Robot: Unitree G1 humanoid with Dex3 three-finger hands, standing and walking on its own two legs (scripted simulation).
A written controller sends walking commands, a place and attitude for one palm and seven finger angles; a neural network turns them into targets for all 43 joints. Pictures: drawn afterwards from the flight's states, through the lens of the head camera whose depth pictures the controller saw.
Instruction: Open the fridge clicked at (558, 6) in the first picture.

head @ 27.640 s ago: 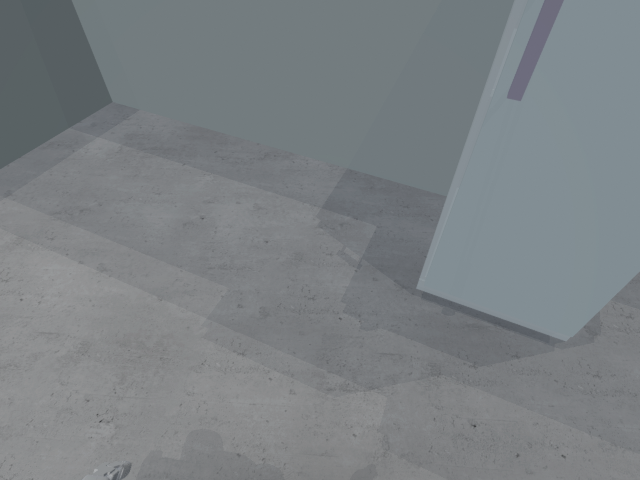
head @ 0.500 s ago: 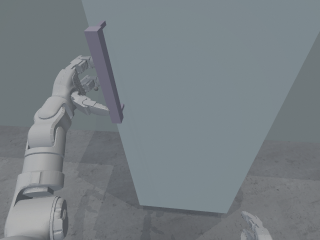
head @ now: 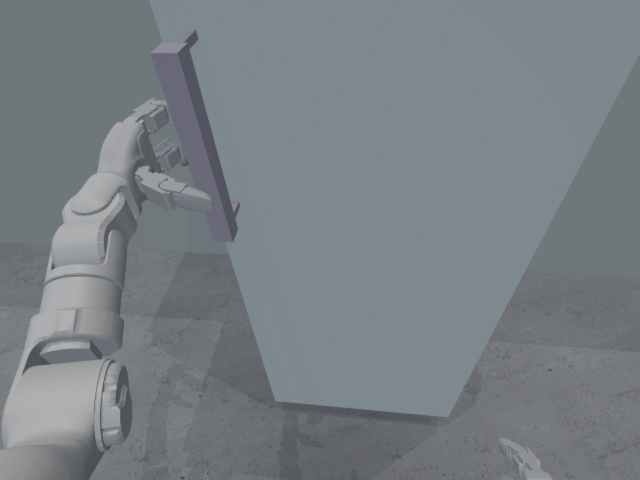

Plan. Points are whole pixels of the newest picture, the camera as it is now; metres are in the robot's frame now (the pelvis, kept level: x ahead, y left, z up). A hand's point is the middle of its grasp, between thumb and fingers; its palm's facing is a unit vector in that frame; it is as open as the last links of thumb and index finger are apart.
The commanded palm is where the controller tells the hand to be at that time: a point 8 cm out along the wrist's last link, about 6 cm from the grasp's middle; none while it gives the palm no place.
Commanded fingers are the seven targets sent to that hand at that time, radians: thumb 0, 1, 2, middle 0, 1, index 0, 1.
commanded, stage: slide the fingers in behind the handle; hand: left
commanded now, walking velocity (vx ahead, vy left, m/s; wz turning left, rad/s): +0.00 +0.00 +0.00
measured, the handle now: (209, 148) +0.45 +0.16 +0.22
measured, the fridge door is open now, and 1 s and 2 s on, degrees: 0 0 0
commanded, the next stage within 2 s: grip the handle and tug to test in 1.86 s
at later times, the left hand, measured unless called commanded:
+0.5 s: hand (176, 170) +0.40 +0.18 +0.22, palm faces -0.04 -1.00 -0.03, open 14.0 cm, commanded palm +0.38 +0.23 +0.23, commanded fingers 0.00 -0.50 0.30 -0.30 -1.20 -0.30 -1.20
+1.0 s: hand (189, 168) +0.40 +0.17 +0.22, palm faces -0.03 -1.00 -0.02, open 14.0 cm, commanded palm +0.37 +0.21 +0.23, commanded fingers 0.00 -0.50 0.30 -0.30 -1.20 -0.30 -1.20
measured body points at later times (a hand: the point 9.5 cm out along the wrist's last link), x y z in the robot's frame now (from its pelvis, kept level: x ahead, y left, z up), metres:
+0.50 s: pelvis +0.00 +0.00 +0.00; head -0.02 -0.02 +0.45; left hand +0.40 +0.24 +0.22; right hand +0.15 -0.24 -0.10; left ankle +0.00 +0.12 -0.74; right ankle -0.03 -0.10 -0.74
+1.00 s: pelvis +0.01 +0.01 +0.00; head -0.01 -0.01 +0.45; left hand +0.40 +0.22 +0.22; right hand +0.17 -0.23 -0.10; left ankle +0.00 +0.12 -0.74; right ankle -0.03 -0.10 -0.74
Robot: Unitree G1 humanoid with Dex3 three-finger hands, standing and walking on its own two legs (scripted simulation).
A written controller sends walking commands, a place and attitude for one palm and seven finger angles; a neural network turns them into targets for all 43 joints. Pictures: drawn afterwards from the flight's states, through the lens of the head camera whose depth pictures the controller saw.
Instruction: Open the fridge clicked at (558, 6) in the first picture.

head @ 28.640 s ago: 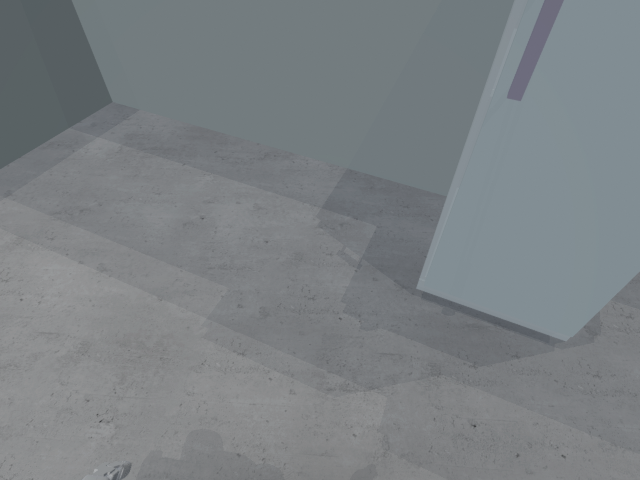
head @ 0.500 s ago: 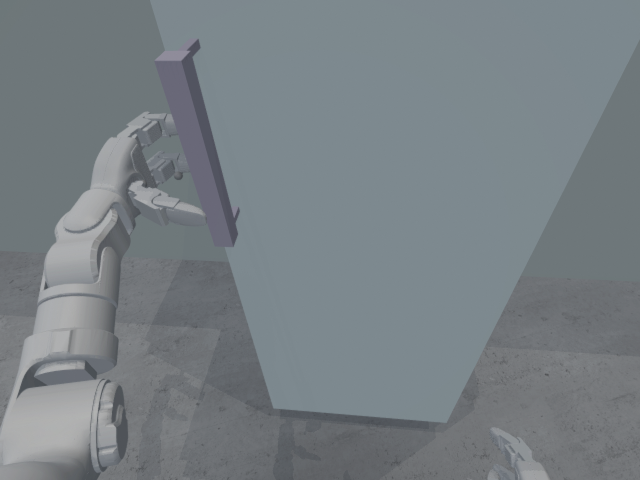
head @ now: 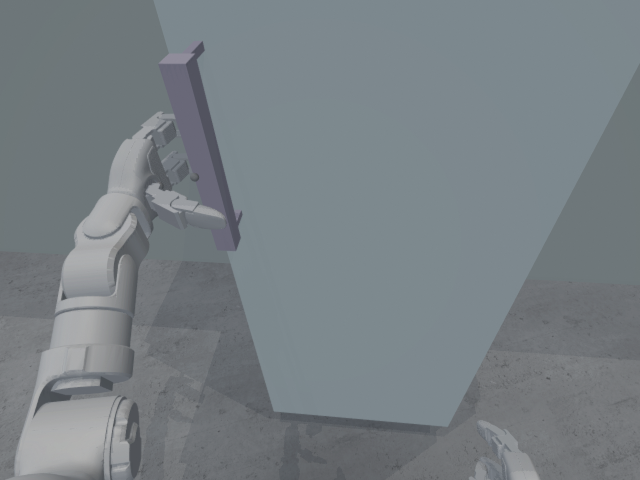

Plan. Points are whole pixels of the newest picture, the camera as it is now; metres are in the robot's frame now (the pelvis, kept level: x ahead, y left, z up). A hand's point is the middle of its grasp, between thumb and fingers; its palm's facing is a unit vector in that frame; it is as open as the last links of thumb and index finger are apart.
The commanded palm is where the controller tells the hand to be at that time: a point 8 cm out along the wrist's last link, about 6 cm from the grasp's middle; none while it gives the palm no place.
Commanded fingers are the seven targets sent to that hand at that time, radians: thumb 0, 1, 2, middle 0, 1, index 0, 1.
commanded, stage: slide the fingers in behind the handle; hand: left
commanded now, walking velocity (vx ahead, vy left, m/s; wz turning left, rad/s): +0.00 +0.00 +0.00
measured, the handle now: (214, 157) +0.44 +0.16 +0.22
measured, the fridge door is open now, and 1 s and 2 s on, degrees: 0 0 0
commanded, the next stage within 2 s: grip the handle and tug to test in 0.86 s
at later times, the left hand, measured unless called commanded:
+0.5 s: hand (216, 173) +0.39 +0.14 +0.23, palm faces -0.02 -1.00 -0.01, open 14.0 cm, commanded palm +0.36 +0.19 +0.23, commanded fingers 0.00 -0.50 0.30 -0.30 -1.20 -0.30 -1.20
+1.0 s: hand (218, 177) +0.38 +0.14 +0.23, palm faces -0.02 -1.00 -0.03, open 14.3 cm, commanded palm +0.36 +0.18 +0.23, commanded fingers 0.00 -0.36 0.36 -0.31 -1.22 -0.31 -1.22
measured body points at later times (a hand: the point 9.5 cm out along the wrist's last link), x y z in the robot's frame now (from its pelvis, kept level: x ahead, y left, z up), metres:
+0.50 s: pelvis -0.01 -0.01 +0.00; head -0.03 -0.03 +0.45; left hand +0.38 +0.19 +0.23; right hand +0.17 -0.23 -0.10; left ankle -0.02 +0.11 -0.74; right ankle -0.04 -0.11 -0.74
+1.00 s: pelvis +0.00 -0.01 +0.00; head -0.03 -0.03 +0.45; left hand +0.38 +0.19 +0.23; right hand +0.17 -0.24 -0.09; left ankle -0.02 +0.11 -0.74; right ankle -0.04 -0.11 -0.74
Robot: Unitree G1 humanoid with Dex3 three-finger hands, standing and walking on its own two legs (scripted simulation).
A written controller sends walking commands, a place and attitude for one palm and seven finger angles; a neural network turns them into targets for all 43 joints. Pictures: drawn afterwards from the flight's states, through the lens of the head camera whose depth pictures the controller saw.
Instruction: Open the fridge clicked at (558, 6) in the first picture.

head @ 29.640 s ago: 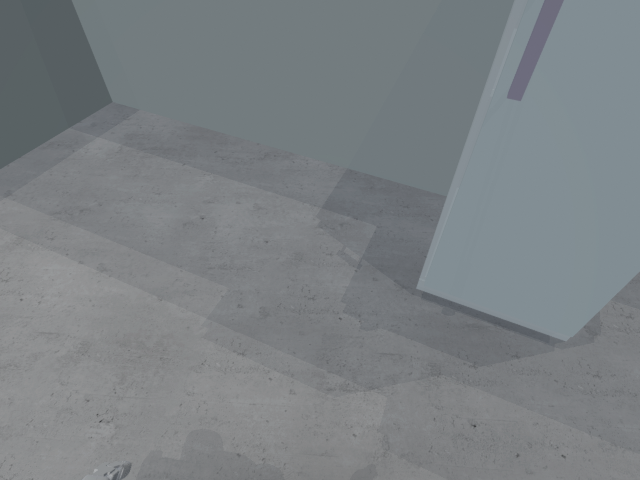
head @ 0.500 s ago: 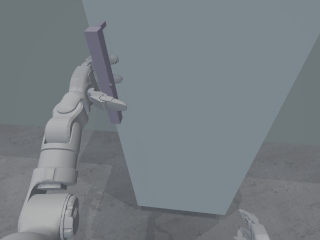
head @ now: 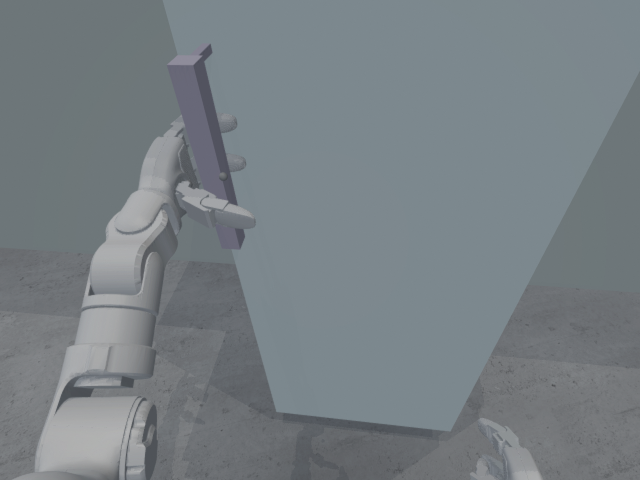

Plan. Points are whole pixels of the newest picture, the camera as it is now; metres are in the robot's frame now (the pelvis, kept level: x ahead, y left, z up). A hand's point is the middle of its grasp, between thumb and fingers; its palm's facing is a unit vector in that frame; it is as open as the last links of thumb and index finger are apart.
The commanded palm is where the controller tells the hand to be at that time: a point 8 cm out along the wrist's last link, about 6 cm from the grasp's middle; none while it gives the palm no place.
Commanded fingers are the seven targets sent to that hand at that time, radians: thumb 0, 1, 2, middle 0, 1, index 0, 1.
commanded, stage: grip the handle and tug to test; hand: left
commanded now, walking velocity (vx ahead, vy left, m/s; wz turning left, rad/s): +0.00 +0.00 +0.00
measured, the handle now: (220, 157) +0.44 +0.16 +0.21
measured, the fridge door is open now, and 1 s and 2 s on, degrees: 0 0 2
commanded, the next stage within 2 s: pull the door a little, standing still in 1.38 s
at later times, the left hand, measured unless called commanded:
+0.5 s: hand (220, 173) +0.39 +0.14 +0.23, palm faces -0.04 -1.00 -0.03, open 7.9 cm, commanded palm +0.37 +0.19 +0.23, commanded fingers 0.00 0.81 0.86 -0.44 -1.39 -0.44 -1.39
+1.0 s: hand (221, 173) +0.39 +0.14 +0.23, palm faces -0.04 -1.00 -0.01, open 6.1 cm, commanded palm +0.37 +0.20 +0.23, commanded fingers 0.00 0.90 0.90 -0.45 -1.40 -0.45 -1.40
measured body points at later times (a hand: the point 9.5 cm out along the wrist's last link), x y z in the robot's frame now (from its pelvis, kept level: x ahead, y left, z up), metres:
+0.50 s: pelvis +0.00 +0.00 +0.00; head -0.02 -0.01 +0.45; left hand +0.39 +0.20 +0.23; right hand +0.18 -0.22 -0.10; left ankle -0.01 +0.12 -0.74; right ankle -0.03 -0.10 -0.74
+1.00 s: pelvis -0.01 +0.00 +0.00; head -0.03 -0.01 +0.45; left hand +0.39 +0.20 +0.23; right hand +0.15 -0.23 -0.10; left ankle -0.01 +0.12 -0.74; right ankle -0.03 -0.10 -0.74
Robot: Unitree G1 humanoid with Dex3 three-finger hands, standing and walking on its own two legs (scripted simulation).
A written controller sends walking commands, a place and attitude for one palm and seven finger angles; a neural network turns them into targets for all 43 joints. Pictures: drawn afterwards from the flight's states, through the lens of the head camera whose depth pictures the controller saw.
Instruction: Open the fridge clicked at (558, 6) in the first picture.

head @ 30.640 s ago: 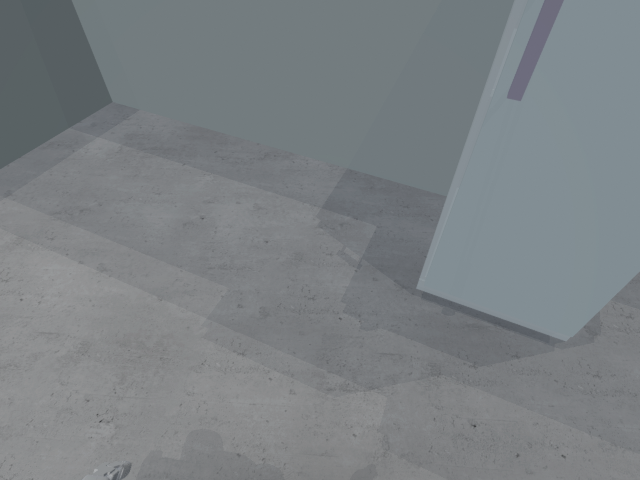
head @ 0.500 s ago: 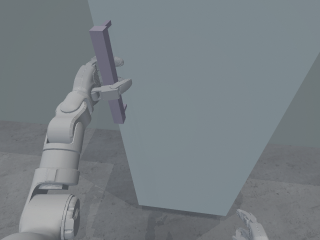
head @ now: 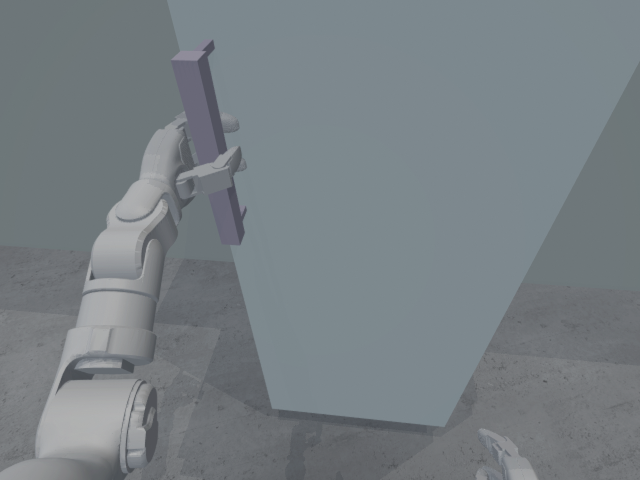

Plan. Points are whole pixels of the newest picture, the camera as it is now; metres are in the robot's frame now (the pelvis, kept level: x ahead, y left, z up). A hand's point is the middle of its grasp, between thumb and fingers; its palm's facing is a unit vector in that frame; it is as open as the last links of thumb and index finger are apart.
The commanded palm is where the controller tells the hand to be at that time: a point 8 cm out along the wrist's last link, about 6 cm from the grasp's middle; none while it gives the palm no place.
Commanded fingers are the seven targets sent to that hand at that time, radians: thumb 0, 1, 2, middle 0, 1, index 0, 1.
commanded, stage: grip the handle and tug to test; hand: left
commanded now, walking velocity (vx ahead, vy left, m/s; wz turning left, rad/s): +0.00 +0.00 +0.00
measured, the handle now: (221, 153) +0.45 +0.16 +0.21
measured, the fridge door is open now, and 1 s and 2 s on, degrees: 0 2 2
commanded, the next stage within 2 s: pull the door a little, standing still in 0.38 s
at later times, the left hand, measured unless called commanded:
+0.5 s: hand (224, 172) +0.40 +0.14 +0.22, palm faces -0.04 -1.00 -0.04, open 6.3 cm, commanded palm +0.36 +0.19 +0.22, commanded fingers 0.00 0.90 0.90 -0.45 -1.40 -0.45 -1.40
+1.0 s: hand (221, 182) +0.38 +0.14 +0.22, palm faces -0.07 -0.99 -0.09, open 6.6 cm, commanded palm +0.31 +0.19 +0.22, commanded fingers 0.00 0.90 0.90 -0.45 -1.40 -0.45 -1.40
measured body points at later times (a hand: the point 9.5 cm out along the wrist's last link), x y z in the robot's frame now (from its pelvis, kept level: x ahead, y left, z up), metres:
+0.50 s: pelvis +0.03 +0.00 +0.00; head +0.01 -0.03 +0.45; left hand +0.39 +0.19 +0.23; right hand +0.21 -0.24 -0.09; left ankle +0.00 +0.12 -0.74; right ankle -0.02 -0.10 -0.74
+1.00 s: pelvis +0.09 +0.00 +0.00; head +0.06 -0.03 +0.45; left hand +0.38 +0.19 +0.23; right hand +0.28 -0.22 -0.07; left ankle +0.00 +0.13 -0.73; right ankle -0.02 -0.10 -0.73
